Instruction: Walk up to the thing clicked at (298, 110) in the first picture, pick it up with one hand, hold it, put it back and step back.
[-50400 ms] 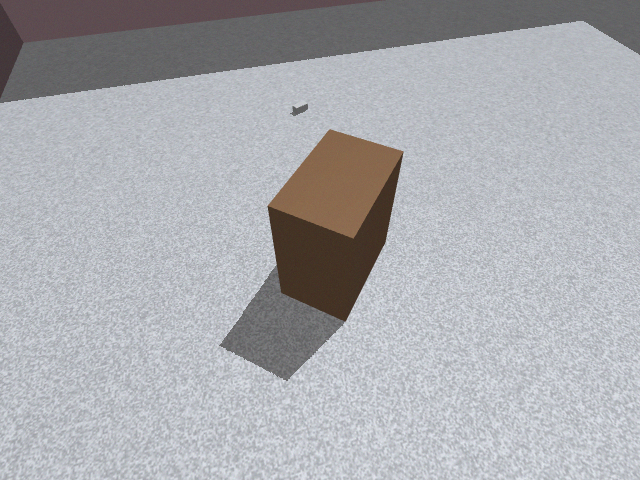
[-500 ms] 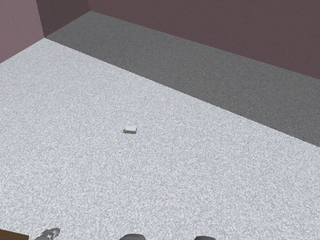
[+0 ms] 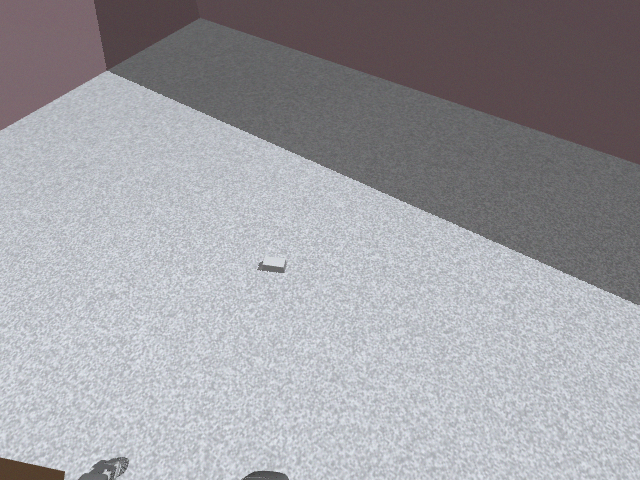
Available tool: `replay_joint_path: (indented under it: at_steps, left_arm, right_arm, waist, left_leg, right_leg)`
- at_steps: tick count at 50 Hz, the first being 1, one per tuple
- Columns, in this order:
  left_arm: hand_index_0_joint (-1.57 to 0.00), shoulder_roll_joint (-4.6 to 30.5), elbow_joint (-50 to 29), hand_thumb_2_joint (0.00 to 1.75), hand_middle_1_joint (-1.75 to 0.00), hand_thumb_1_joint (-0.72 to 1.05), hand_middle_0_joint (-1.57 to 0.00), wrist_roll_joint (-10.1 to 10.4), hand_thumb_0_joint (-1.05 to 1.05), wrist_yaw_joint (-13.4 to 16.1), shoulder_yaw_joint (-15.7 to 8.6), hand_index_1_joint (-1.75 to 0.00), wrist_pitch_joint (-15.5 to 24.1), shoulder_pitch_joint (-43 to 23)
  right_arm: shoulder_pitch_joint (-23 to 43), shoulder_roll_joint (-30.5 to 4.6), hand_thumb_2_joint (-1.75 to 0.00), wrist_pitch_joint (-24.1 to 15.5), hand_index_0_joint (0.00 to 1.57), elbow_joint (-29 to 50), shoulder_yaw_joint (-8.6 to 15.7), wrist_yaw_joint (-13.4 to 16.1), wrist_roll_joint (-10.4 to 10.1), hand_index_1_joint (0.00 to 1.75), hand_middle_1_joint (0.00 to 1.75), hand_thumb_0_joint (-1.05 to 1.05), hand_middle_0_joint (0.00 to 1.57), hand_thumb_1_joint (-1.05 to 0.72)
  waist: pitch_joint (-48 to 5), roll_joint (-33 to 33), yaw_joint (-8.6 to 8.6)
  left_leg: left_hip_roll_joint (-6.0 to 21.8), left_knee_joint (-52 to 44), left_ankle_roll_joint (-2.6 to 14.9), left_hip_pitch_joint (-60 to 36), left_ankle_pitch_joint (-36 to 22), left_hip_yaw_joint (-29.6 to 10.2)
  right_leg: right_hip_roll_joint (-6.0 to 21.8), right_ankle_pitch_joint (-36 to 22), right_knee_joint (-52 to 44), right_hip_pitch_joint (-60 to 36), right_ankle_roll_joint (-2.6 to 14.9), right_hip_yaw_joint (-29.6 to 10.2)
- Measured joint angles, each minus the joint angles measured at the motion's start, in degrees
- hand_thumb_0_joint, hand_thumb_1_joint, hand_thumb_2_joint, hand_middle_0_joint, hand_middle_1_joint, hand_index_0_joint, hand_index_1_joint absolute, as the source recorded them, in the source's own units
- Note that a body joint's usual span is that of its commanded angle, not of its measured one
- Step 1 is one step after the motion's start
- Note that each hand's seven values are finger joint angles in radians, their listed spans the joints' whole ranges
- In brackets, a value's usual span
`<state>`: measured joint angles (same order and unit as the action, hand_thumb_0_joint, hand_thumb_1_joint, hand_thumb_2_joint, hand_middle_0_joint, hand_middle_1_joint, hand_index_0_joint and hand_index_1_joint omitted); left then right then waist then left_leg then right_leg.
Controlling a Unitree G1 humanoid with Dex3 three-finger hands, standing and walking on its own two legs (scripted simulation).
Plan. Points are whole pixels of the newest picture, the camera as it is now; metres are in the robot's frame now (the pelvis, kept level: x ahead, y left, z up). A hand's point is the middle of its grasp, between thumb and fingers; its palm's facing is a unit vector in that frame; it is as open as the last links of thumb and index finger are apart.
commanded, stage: walk up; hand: left
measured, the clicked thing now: (274, 264) +0.84 +0.25 -0.75
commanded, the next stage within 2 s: stand in 0.42 s
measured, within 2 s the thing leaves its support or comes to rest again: neither
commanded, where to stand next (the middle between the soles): +0.45 +0.02 m, yaw -1 degrees
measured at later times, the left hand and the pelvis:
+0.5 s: hand out of the picture +0.09 +0.25 -0.14, palm faces +0.01 -0.94 -0.35, open 7.4 cm; pelvis +0.00 +0.00 +0.01, yaw +0 degrees
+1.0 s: hand out of the picture +0.04 +0.24 -0.14, palm faces -0.02 -0.94 -0.35, open 7.4 cm; pelvis -0.02 -0.01 +0.02, yaw +0 degrees
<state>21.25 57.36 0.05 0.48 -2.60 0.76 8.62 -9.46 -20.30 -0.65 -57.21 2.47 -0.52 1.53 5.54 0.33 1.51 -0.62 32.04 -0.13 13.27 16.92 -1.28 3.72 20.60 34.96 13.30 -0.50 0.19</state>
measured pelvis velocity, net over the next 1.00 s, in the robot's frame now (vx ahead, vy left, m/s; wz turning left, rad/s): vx -0.02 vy -0.01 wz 0.00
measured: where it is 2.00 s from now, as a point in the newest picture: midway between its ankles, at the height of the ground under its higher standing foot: outside the picture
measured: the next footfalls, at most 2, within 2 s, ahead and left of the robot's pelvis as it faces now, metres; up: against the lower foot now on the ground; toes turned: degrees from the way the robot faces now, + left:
none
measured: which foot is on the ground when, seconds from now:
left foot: down 0.00-1.00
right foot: down 0.00-1.00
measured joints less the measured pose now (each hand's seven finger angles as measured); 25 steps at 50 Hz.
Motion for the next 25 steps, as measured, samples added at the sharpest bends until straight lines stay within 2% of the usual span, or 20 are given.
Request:
replay_joint_path:
  at_steps: [1, 3, 6, 16, 25]
  left_arm:
    - [-0.2, 0.4, 0.2, 0.9, -0.3, 0.9, -0.2, 0.0, 0.0, 0.0, 0.0, -0.3, 0.0, -0.3]
    - [-0.2, 0.7, 0.9, 0.9, -0.3, 0.9, -0.2, -0.1, 0.0, 0.0, 0.0, -0.3, 0.2, -1.1]
    - [-0.2, 0.7, 1.5, 0.9, -0.3, 0.9, -0.2, 0.0, 0.0, -0.1, 0.4, -0.3, 0.6, -1.8]
    - [-0.2, -0.4, 3.2, 0.9, -0.3, 0.9, -0.2, -0.1, 0.0, -0.2, 1.2, -0.3, 0.3, -4.6]
    - [-0.2, -0.8, 5.5, 0.9, -0.3, 0.9, -0.2, -0.4, 0.0, -0.5, 1.6, -0.3, 0.1, -4.4]
  right_arm:
    - [0.3, 0.5, -0.9, 0.2, 0.2, -0.4, -0.3, -0.1, -0.1, 0.3, 0.3, 0.0, 0.2, -0.91]
    - [1.3, 1.2, -0.9, 0.6, 0.2, -0.9, -0.9, -0.1, -0.3, 0.3, 0.3, 0.0, 0.2, -0.91]
    - [2.7, 1.7, -0.9, 0.5, 0.2, -1.2, -1.3, 0.2, -0.8, 0.3, 0.3, 0.0, 0.2, -0.91]
    - [6.5, 1.5, -0.9, 0.5, 0.2, -2.9, -1.3, 0.2, -0.8, 0.3, 0.3, 0.0, 0.2, -0.9]
    - [6.8, 1.0, -0.9, 0.1, 0.2, -4.7, -1.5, -0.1, -0.7, 0.3, 0.3, 0.0, 0.2, -0.91]
  waist:
    - [-0.2, 0.3, 0.02]
    - [-0.1, 0.1, -0.07]
    - [-0.5, -0.1, -0.48]
    - [-1.6, -0.5, -0.61]
    - [-1.8, -0.4, -0.79]
  left_leg:
    - [0.1, 0.1, -0.04, 0.0, 0.3, 0.0]
    - [0.8, 0.1, -0.23, -0.3, 0.6, -0.2]
    - [1.1, -0.4, -0.3, -0.7, 0.5, -0.4]
    - [0.6, -4.4, -0.19, -3.2, -1.7, -0.3]
    - [1.1, -8.7, -0.71, -5.0, -4.5, -0.5]
  right_leg:
    - [-0.4, -1.2, -2.0, -0.7, 0.15, -0.1]
    - [-1.0, -2.8, -3.9, -1.8, -1.21, 0.0]
    - [-1.2, -3.4, -5.4, -2.7, -1.79, 0.3]
    - [-0.8, -5.0, -8.5, -4.8, -1.93, 0.2]
    - [-1.2, -7.7, -12.5, -6.5, -1.61, 0.5]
